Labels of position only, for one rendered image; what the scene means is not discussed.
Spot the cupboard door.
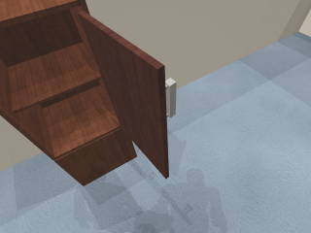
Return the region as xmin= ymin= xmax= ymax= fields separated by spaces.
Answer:
xmin=78 ymin=11 xmax=169 ymax=179

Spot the handle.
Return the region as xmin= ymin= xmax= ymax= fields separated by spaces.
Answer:
xmin=165 ymin=78 xmax=177 ymax=118

